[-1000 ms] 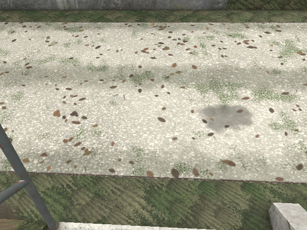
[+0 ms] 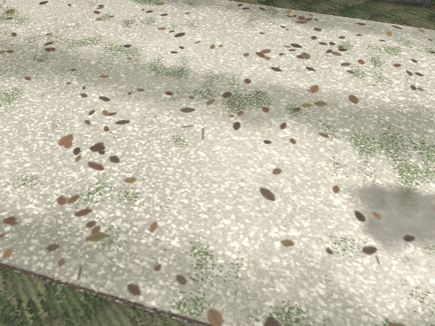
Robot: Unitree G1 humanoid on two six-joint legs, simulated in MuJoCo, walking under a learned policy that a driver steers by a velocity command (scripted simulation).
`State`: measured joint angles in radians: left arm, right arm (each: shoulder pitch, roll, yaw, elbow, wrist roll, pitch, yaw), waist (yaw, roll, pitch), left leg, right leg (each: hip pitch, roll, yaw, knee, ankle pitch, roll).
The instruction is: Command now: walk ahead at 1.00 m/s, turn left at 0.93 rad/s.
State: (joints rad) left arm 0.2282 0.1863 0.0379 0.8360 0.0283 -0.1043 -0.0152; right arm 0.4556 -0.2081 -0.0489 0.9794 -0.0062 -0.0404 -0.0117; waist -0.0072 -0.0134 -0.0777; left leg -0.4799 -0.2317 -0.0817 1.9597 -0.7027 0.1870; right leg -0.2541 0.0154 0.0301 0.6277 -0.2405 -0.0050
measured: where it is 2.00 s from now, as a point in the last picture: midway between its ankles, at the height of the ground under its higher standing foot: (313, 154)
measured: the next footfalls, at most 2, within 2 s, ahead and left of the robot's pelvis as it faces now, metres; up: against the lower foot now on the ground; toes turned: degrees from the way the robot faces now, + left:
left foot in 0.30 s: +0.39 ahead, +0.14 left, -0.19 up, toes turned +9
right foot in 0.66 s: +0.76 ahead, -0.06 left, -0.19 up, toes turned -13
